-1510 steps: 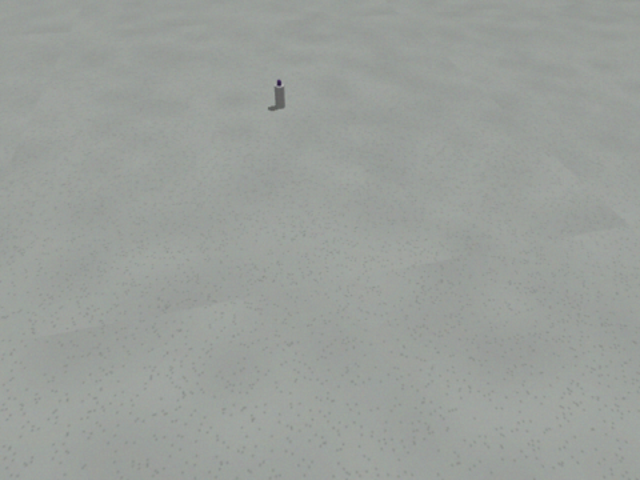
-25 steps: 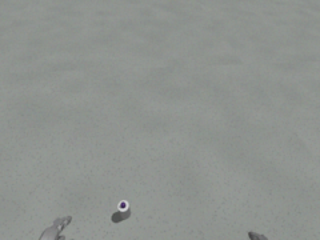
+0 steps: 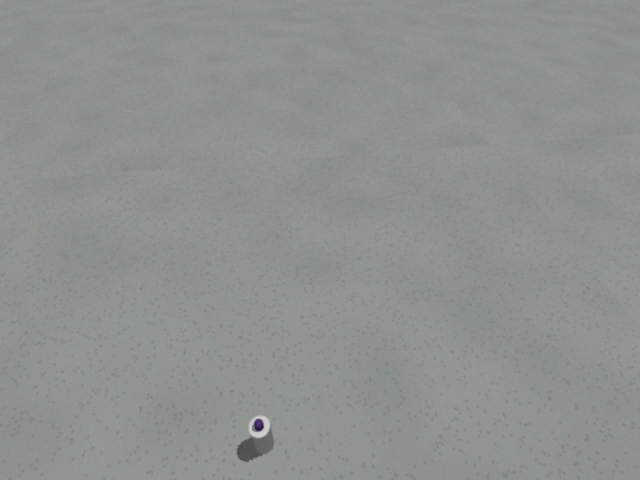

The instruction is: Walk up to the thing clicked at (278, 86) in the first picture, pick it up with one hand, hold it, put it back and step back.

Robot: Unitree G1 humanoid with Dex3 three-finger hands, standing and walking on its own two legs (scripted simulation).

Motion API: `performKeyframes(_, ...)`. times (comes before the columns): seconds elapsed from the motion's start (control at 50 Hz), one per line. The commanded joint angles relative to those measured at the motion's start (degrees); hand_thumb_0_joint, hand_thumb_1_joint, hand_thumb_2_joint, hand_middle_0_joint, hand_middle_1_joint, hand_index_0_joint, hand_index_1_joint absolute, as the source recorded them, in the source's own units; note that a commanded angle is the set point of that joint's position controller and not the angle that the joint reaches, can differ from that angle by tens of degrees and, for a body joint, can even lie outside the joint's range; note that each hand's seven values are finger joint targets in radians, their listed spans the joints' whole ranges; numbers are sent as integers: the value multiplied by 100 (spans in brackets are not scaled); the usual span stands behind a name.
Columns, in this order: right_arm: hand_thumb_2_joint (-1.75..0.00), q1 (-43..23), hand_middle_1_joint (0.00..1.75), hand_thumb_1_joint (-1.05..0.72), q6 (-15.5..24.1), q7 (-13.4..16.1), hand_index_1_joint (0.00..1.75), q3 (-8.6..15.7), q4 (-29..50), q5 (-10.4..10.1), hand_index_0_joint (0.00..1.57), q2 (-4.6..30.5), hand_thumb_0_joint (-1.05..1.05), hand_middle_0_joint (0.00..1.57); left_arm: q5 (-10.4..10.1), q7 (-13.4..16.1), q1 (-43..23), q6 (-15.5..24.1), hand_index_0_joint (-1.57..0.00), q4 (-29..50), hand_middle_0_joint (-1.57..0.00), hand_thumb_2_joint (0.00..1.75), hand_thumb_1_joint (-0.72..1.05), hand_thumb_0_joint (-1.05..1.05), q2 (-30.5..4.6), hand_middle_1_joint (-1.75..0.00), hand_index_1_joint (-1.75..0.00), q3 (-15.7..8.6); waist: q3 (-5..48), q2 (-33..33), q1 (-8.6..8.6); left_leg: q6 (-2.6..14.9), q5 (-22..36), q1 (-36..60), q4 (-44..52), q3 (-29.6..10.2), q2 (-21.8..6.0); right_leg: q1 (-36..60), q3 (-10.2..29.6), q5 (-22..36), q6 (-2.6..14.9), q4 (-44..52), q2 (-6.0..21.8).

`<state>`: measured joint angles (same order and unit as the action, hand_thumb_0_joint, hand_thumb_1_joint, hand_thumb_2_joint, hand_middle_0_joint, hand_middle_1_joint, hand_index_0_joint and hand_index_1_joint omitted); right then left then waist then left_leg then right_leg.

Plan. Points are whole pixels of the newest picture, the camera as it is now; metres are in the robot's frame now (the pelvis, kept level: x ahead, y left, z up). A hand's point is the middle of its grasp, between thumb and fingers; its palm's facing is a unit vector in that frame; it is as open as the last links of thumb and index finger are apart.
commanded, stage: stand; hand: left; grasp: from the side
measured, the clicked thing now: (261, 433) +0.41 +0.18 -0.69
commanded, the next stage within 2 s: step back in 1.48 s
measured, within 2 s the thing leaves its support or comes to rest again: neither
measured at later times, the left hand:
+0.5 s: hand out of the picture +0.06 +0.24 -0.16, palm faces -0.04 -0.94 -0.34, open 7.4 cm
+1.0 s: hand out of the picture +0.11 +0.24 -0.15, palm faces -0.04 -0.94 -0.34, open 7.4 cm
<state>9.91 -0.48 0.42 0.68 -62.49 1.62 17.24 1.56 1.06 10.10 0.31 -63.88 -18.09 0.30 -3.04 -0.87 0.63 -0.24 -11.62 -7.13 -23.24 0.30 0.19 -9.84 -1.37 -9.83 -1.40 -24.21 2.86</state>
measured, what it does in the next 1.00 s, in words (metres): stands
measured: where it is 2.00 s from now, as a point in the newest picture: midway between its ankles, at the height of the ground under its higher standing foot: outside the picture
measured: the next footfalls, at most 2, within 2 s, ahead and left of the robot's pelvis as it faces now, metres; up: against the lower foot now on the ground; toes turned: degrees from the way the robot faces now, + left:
none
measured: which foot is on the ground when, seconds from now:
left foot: down 0.00-1.00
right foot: down 0.00-1.00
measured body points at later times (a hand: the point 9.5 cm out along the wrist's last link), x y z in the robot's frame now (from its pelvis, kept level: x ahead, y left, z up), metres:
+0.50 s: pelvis +0.00 -0.01 +0.00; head +0.01 -0.01 +0.45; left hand +0.07 +0.29 -0.13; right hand +0.04 -0.30 -0.14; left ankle +0.02 +0.12 -0.74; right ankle +0.04 -0.13 -0.74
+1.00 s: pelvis +0.03 -0.01 +0.01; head +0.04 -0.01 +0.46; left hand +0.12 +0.28 -0.13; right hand +0.10 -0.30 -0.14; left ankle +0.02 +0.12 -0.74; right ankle +0.04 -0.13 -0.74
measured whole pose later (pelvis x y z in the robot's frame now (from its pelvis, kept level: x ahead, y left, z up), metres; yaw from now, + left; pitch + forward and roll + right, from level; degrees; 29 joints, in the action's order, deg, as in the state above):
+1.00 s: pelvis +0.03 -0.01 +0.01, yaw -1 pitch -2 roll +0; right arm 6.2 0.4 0.6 0.0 -65.3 0.9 19.0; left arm 0.6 0.4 5.1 0.5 -66.3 -18.0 -0.1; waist -3.0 -0.8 -0.1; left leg -0.9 -11.3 -3.8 -17.4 1.4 -1.0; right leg -7.5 -0.5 -9.5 -0.9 -19.3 1.5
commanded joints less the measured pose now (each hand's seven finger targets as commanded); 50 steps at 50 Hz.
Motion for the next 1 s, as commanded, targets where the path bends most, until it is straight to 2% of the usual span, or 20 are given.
performKeyframes(0.0, -90, -175, 30, -90, 124, 39, 30, 263, 232, 1, 20, 1144, 0, 20, 1, 51, -343, 135, -20, 238, -20, 90, 90, 0, -1209, -30, -30, -260, -49, 169, -40, 125, -522, -333, 720, -563, -514, -119, 633, -794, 211, 771, 404)
performKeyframes(0.02, -90, -191, 30, -90, 136, 39, 30, 272, 225, -4, 20, 1159, 0, 20, -4, 56, -339, 142, -20, 215, -20, 90, 90, 0, -1205, -30, -30, -254, 15, 170, -31, 118, -378, -252, 708, -562, -530, -84, 651, -728, 225, 783, 433)
performKeyframes(0.1, -90, -215, 30, -90, 143, 41, 30, 247, 161, -7, 20, 1165, 0, 20, -14, 44, -336, 146, -20, 127, -20, 90, 90, 0, -1222, -30, -30, -261, -2, 115, -10, 132, -514, -367, 801, -573, -565, 17, 650, -597, 215, 759, 431)
performKeyframes(0.2, -90, -232, 30, -90, 138, 19, 30, 247, 119, -28, 20, 1227, 0, 20, -17, 30, -391, 145, -20, 79, -20, 90, 90, 0, -1246, -30, -30, -247, -36, 216, -14, 128, -500, -255, 735, -516, -535, -154, 741, -972, 220, 918, 460)
performKeyframes(0.24, -90, -181, 30, -90, 128, 21, 30, 224, 90, -22, 20, 1186, 0, 20, -30, 30, -479, 137, -20, 95, -20, 90, 90, 0, -1270, -30, -30, -265, 4, 170, -25, 128, -506, -340, 751, -509, -555, -93, 763, -875, 234, 904, 472)
performKeyframes(0.28, -90, -200, 30, -90, 150, 26, 30, 220, 91, -26, 20, 1222, 0, 20, -43, 21, -429, 145, -20, 55, -20, 90, 90, 0, -1228, -30, -30, -258, 109, 53, -28, 133, -350, -280, 771, -537, -599, 21, 712, -519, 226, 847, 451)
performKeyframes(0.36, -90, -209, 30, -90, 167, 21, 30, 198, 61, -37, 20, 1241, 0, 20, -52, 10, -476, 156, -20, 39, -20, 90, 90, 0, -1246, -30, -30, -253, 136, 140, -27, 128, -127, -183, 745, -484, -609, 53, 726, -427, 228, 849, 469)
performKeyframes(0.5, -90, -250, 30, -90, 175, 34, 30, 186, 11, -52, 20, 1328, 0, 20, -58, -14, -458, 126, -20, 11, -20, 90, 90, 0, -1227, -30, -30, -251, 117, 33, -2, 126, -300, -266, 854, -502, -639, 141, 679, -268, 227, 817, 412)
performKeyframes(0.54, -90, -276, 30, -90, 173, 28, 30, 182, 29, -50, 20, 1303, 0, 20, -54, -13, -520, 132, -20, 21, -20, 90, 90, 0, -1231, -30, -30, -246, 146, 156, -37, 116, -142, -161, 811, -471, -635, 68, 680, -308, 216, 844, 418)
performKeyframes(0.56, -90, -257, 30, -90, 170, 36, 30, 181, 23, -51, 20, 1304, 0, 20, -55, -14, -540, 124, -20, 24, -20, 90, 90, 0, -1221, -30, -30, -248, 136, 140, -57, 128, -198, -186, 816, -472, -652, 86, 691, -231, 226, 852, 419)
performKeyframes(0.72, -90, -313, 30, -90, 197, 52, 30, 175, 2, -78, 20, 1304, 0, 20, -77, -6, -581, 163, -20, 28, -20, 90, 90, 0, -1206, -30, -30, -254, 453, 99, -71, 93, 751, 107, 728, -423, -714, 441, 610, 972, 218, 661, 470)
performKeyframes(0.8, -90, -391, 30, -90, 209, 72, 30, 172, -15, -72, 20, 1347, 0, 20, -94, -7, -602, 147, -20, 54, -20, 90, 90, 0, -1181, -30, -30, -257, 555, 7, -46, 83, 1079, 216, 738, -385, -752, 553, 609, 1357, 229, 621, 502)
performKeyframes(0.86, -90, -404, 30, -90, 205, 75, 30, 139, -31, -73, 20, 1275, 0, 20, -95, -6, -656, 117, -20, 34, -20, 90, 90, 0, -1168, -30, -30, -268, 420, 92, -61, 75, 882, 170, 834, -376, -758, 486, 576, 1105, 208, 653, 464)
performKeyframes(0.88, -90, -429, 30, -90, 207, 81, 30, 164, -23, -66, 20, 1342, 0, 20, -85, -1, -627, 120, -20, 37, -20, 90, 90, 0, -1148, -30, -30, -270, 521, 66, -50, 91, 1056, 298, 779, -366, -776, 490, 584, 1301, 221, 635, 481)
performKeyframes(0.98, -90, -492, 30, -90, 220, 80, 30, 172, -8, -63, 20, 1360, 0, 20, -96, -6, -698, 132, -20, 61, -20, 90, 90, 0, -1207, -30, -30, -295, 532, 87, -58, 64, 1266, 381, 801, -347, -794, 501, 578, 1411, 216, 626, 486)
